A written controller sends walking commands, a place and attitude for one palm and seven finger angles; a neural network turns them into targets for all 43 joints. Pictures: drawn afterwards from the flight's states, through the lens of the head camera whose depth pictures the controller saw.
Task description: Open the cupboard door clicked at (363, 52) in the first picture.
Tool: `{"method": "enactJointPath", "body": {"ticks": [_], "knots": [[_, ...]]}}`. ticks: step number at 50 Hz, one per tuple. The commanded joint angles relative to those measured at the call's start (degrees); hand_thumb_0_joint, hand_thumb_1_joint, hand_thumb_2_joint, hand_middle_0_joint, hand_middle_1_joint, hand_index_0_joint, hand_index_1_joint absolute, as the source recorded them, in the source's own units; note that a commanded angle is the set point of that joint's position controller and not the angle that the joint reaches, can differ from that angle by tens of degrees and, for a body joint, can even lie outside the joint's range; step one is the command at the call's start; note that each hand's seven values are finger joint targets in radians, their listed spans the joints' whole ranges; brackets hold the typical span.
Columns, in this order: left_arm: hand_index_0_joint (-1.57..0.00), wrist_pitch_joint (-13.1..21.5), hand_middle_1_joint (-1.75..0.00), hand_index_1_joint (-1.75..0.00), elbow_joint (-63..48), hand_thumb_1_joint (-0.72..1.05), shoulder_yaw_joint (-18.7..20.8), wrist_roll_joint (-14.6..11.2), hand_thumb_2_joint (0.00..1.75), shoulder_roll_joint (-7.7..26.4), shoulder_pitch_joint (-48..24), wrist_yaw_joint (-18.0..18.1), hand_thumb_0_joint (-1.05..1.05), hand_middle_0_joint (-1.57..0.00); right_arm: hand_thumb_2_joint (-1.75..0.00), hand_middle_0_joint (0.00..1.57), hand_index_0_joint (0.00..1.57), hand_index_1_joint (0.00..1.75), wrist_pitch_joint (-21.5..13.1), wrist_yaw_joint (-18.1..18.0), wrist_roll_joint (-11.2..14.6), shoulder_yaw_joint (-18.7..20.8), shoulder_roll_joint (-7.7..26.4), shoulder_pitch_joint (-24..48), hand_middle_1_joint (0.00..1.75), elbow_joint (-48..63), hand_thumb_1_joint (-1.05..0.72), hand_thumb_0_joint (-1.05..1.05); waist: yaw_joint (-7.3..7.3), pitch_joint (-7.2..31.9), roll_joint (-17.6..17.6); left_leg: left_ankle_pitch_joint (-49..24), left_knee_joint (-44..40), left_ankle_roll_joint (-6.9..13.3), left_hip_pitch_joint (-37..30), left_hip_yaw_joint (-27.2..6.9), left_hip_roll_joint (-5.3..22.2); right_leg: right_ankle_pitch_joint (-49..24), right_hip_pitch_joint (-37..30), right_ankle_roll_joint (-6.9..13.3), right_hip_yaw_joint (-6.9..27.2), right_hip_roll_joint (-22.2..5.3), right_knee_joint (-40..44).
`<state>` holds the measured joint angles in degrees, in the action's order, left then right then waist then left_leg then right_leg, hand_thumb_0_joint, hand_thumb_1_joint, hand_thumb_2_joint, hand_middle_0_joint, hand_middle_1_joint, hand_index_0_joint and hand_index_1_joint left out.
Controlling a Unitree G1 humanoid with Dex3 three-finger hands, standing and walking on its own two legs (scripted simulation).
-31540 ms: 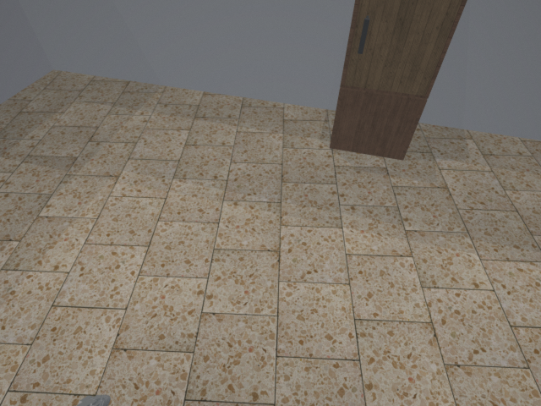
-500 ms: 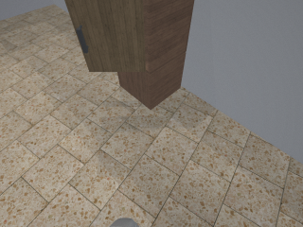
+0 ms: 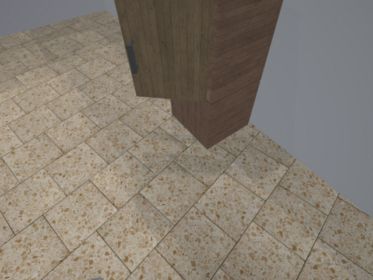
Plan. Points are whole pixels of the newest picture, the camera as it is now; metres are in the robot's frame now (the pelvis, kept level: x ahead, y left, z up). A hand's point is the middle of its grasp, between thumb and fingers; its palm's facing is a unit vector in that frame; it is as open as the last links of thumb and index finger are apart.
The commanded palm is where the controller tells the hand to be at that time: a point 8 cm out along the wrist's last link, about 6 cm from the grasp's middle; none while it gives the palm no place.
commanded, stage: take the last steps up to it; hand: left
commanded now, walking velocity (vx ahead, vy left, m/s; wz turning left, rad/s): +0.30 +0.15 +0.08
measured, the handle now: (133, 57) +1.02 +0.31 -0.08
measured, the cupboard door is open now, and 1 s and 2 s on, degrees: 46 46 46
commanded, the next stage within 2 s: come to a stop and stand still in 0.96 s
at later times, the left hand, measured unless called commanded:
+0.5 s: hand (85, 267) +0.17 +0.27 -0.16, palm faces +0.06 -0.98 -0.18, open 7.4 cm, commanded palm none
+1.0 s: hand (101, 200) +0.34 +0.28 -0.16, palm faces +0.06 -0.98 -0.19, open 7.2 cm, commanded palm none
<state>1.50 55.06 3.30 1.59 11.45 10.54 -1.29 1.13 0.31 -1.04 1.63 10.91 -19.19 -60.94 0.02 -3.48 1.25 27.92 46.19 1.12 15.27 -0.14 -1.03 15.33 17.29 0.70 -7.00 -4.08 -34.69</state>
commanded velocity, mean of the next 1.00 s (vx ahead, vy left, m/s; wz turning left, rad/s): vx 0.27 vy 0.08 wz -0.02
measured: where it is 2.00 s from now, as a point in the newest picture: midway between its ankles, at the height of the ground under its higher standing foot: (172, 240)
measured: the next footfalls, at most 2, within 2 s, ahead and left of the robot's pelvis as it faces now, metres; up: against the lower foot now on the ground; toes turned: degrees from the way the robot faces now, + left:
left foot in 0.30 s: +0.21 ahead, +0.18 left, +0.00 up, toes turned +9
right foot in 0.70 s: +0.35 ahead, -0.02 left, +0.00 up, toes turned -7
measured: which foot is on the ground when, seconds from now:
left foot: up 0.00-0.28, down 0.30-0.70, up 0.72-1.00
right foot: down 0.00-0.30, up 0.32-0.68, down 0.70-1.00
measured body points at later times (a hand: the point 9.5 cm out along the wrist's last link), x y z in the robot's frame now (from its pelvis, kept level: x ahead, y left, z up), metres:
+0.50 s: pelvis +0.16 +0.08 +0.01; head +0.19 +0.09 +0.46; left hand +0.17 +0.33 -0.15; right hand +0.24 -0.15 -0.13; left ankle +0.17 +0.18 -0.73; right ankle +0.17 -0.04 -0.66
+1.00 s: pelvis +0.35 +0.10 +0.02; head +0.36 +0.10 +0.47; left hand +0.34 +0.33 -0.14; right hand +0.39 -0.14 -0.13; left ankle +0.43 +0.24 -0.70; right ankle +0.31 -0.02 -0.73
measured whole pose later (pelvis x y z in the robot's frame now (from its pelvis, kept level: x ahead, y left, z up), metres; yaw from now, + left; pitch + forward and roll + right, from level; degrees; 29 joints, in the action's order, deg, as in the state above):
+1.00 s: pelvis +0.35 +0.10 +0.02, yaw +0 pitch -1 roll +0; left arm 2.8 61.9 3.1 1.4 10.5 17.3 -0.4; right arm -0.9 1.1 -1.2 2.3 9.7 -12.7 -59.7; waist 1.0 -2.5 -1.2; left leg 13.3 35.1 -2.1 23.7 4.7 4.4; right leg 15.4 6.4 0.2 -6.8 -2.9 -22.5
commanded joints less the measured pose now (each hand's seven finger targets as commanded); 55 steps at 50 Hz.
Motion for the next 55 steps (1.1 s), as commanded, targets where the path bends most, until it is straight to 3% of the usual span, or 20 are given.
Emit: {"method": "enactJointPath", "body": {"ticks": [1,5,10,13,14,15,16,18,24,32,33,35,36,38,42,47,50,51,53,55], "knots": [[-0.20,1.1,-0.30,-0.30,0.0,0.90,1.8,-0.4,0.90,8.3,8.2,1.9,0.00,-0.20,-0.90,0.20,0.20,0.30,-1.3,0.8,-0.8,2.5,5.8,8.4,0.30,7.0,-0.90,0.00,2.77,-4.3,-13.2,-7.3,19.3,-1.6,23.4,-2.9,6.8,19.9,-6.5,7.4,24.6,-20.7,28.2],[-0.20,2.7,-0.30,-0.30,1.6,0.90,1.8,-0.2,0.90,7.8,8.2,1.7,0.00,-0.20,-0.90,0.20,0.20,0.30,-1.2,2.0,-0.4,1.9,1.9,7.2,0.30,5.9,-0.90,0.00,1.34,-0.7,-9.0,-13.4,5.1,-3.5,16.1,2.9,6.8,-1.9,-7.6,5.3,8.9,-15.5,25.7],[-0.20,2.6,-0.30,-0.30,4.8,0.90,2.0,0.1,0.90,9.4,11.5,1.4,0.00,-0.20,-0.90,0.20,0.20,0.30,-2.7,2.6,-0.1,1.3,0.8,11.0,0.30,7.7,-0.90,0.00,3.07,1.0,-11.2,-14.2,-11.1,-2.9,8.7,7.2,3.3,-10.5,-10.8,4.4,5.2,-14.7,20.6],[-0.20,1.8,-0.30,-0.30,5.2,0.90,2.1,-0.1,0.90,8.5,10.0,1.3,0.00,-0.20,-0.90,0.20,0.20,0.30,-3.5,1.8,-0.4,1.9,3.8,4.2,0.30,5.8,-0.90,0.00,-1.11,1.9,-6.7,-15.8,-19.9,-1.7,-8.2,9.8,1.2,-7.9,-2.4,1.9,1.9,-10.9,11.1],[-0.20,1.4,-0.30,-0.30,4.0,0.90,1.6,-0.2,0.90,6.2,9.9,1.0,0.00,-0.20,-0.90,0.20,0.20,0.30,-3.8,1.0,-0.7,3.0,8.5,-3.5,0.30,3.9,-0.90,0.00,-4.65,5.7,2.7,-13.2,-20.8,1.0,-19.2,2.4,7.4,-3.1,5.3,0.1,-1.8,-7.2,-1.8],[-0.20,1.3,-0.30,-0.30,1.8,0.90,0.8,-0.6,0.90,2.7,8.7,0.8,0.00,-0.20,-0.90,0.20,0.20,0.30,-4.0,-0.1,-1.4,4.6,14.6,-11.4,0.30,2.4,-0.90,0.00,-7.49,9.4,16.3,-11.2,-27.0,7.3,-26.1,-17.0,21.2,18.0,16.7,-2.3,-5.4,0.1,-19.1],[-0.20,1.6,-0.30,-0.30,-0.4,0.90,0.4,-0.3,0.90,2.4,4.9,1.0,0.00,-0.20,-0.90,0.20,0.20,0.30,-3.5,-0.8,-1.3,4.4,15.4,-13.5,0.30,2.0,-0.90,0.00,-8.19,8.8,13.5,-11.4,-30.0,11.7,-24.5,-21.9,25.3,20.9,21.7,-0.6,0.7,0.5,-31.2],[-0.20,1.4,-0.30,-0.30,-0.4,0.90,0.3,-0.5,0.90,2.7,1.2,1.0,0.00,-0.20,-0.90,0.20,0.20,0.30,-3.9,-1.5,-0.7,3.0,10.8,-5.3,0.30,3.9,-0.90,0.00,-5.06,5.2,11.9,-10.1,-31.2,11.7,-15.1,-17.6,23.3,13.3,24.3,0.2,5.4,-3.5,-38.5],[-0.20,-0.4,-0.30,-0.30,1.1,0.90,0.2,-0.1,0.90,0.3,3.9,0.0,0.00,-0.20,-0.90,0.20,0.20,0.30,-5.1,-1.5,-0.9,2.1,6.4,0.7,0.30,4.1,-0.90,0.00,0.43,1.6,3.9,-16.5,-36.3,9.1,-4.4,-2.5,17.2,3.3,12.0,-0.5,2.9,-3.7,-18.6],[-0.20,-0.2,-0.30,-0.30,-0.7,0.90,0.9,0.0,0.90,3.1,1.8,-0.2,0.00,-0.20,-0.90,0.20,0.20,0.30,-4.2,-0.8,-0.7,1.6,7.5,0.6,0.30,1.9,-0.90,0.00,2.50,-0.3,0.7,-12.7,-29.3,6.8,-1.6,0.8,14.0,-2.2,-4.4,-0.1,0.0,0.6,2.2],[-0.20,0.3,-0.30,-0.30,0.4,0.90,1.4,0.2,0.90,5.0,5.9,0.1,0.00,-0.20,-0.90,0.20,0.20,0.30,-4.3,-0.7,-0.4,1.4,6.4,0.7,0.30,1.6,-0.90,0.00,4.37,0.9,-2.1,-13.8,-21.4,4.7,1.9,3.3,10.5,-2.5,-12.4,1.0,2.4,0.1,6.9],[-0.20,1.2,-0.30,-0.30,3.2,0.90,3.3,-0.3,0.90,14.3,17.4,0.8,0.00,-0.20,-0.90,0.20,0.20,0.30,-4.4,-0.1,0.1,1.0,4.3,0.8,0.30,4.3,-0.90,0.00,7.73,5.6,-20.0,7.5,8.0,-0.7,21.0,9.5,0.6,0.8,-28.9,11.8,33.1,-22.0,21.0],[-0.20,1.4,-0.30,-0.30,2.8,0.90,3.0,-0.7,0.90,13.2,16.0,1.4,0.00,-0.20,-0.90,0.20,0.20,0.30,-4.0,-0.4,-0.1,1.7,7.0,2.7,0.30,4.2,-0.90,0.00,7.19,4.1,-15.0,6.4,15.8,-0.8,22.5,2.2,3.8,7.3,-23.4,14.1,35.6,-23.5,23.6],[-0.20,1.4,-0.30,-0.30,0.9,0.90,2.0,-0.8,0.90,8.4,9.0,2.0,0.00,-0.20,-0.90,0.20,0.20,0.30,-3.5,-0.1,-0.2,2.0,5.7,6.1,0.30,4.2,-0.90,0.00,4.05,-0.9,-9.3,-3.0,17.1,-1.5,23.5,-1.1,7.4,4.5,-14.8,12.3,26.3,-19.8,24.4],[-0.20,2.9,-0.30,-0.30,1.3,0.90,1.2,-0.6,0.90,6.5,6.4,1.6,0.00,-0.20,-0.90,0.20,0.20,0.30,-2.6,0.6,-0.2,1.0,1.1,2.4,0.30,2.4,-0.90,0.00,0.62,2.9,-8.2,-10.0,3.3,-3.6,13.1,3.4,7.1,-14.5,-9.7,9.1,10.3,-13.5,23.3],[-0.20,2.8,-0.30,-0.30,4.1,0.90,1.6,-0.6,0.90,8.0,8.1,1.3,0.00,-0.20,-0.90,0.20,0.20,0.30,-3.1,1.2,-0.2,1.1,0.3,5.6,0.30,3.9,-0.90,0.00,1.45,1.9,-8.5,-14.8,-9.9,-3.5,7.9,6.3,4.3,-12.7,-9.5,7.7,8.4,-12.0,21.1],[-0.20,1.8,-0.30,-0.30,4.8,0.90,1.4,-0.7,0.90,7.2,7.1,1.3,0.00,-0.20,-0.90,0.20,0.20,0.30,-3.9,0.8,-0.3,1.3,2.1,2.1,0.30,2.6,-0.90,0.00,-1.00,0.8,-5.9,-18.9,-18.9,-2.9,-5.2,7.9,2.6,-4.2,-1.3,4.6,6.0,-8.7,15.5],[-0.20,1.3,-0.30,-0.30,4.5,0.90,1.0,-0.6,0.90,5.9,7.2,1.2,0.00,-0.20,-0.90,0.20,0.20,0.30,-4.2,0.3,-0.4,1.9,5.0,-2.2,0.30,1.6,-0.90,0.00,-2.93,2.3,-0.2,-18.6,-20.7,-1.7,-12.3,4.1,5.4,1.1,3.5,3.2,4.5,-6.2,8.4],[-0.20,1.0,-0.30,-0.30,1.4,0.90,-0.2,-0.7,0.90,2.3,6.0,1.2,0.00,-0.20,-0.90,0.20,0.20,0.30,-3.8,-1.2,-1.1,3.2,12.9,-11.3,0.30,0.8,-0.90,0.00,-5.93,5.7,13.8,-17.3,-30.2,9.1,-16.9,-20.6,24.1,20.3,14.6,-0.1,-0.5,3.4,-19.5],[-0.20,0.3,-0.30,-0.30,2.3,0.90,-0.8,-0.5,0.90,1.1,5.5,1.9,0.00,-0.20,-0.90,0.20,0.20,0.30,-3.7,-2.0,-1.2,1.7,10.0,-2.9,0.30,3.1,-0.90,0.00,-2.62,3.0,10.3,-22.7,-31.1,9.9,-5.5,-17.5,23.1,17.5,13.4,0.1,5.7,-0.4,-26.9]]}}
